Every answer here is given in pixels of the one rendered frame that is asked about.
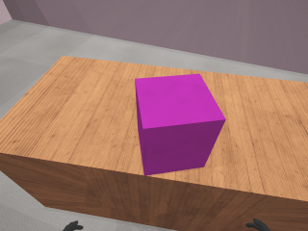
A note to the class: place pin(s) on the left robot hand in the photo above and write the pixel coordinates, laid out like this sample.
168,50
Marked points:
73,226

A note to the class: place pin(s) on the carton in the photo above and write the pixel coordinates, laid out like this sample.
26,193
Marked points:
179,122

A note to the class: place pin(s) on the right robot hand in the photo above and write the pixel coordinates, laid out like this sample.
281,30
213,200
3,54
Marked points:
258,224

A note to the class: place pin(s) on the pedestal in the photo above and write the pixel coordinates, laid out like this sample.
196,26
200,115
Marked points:
72,143

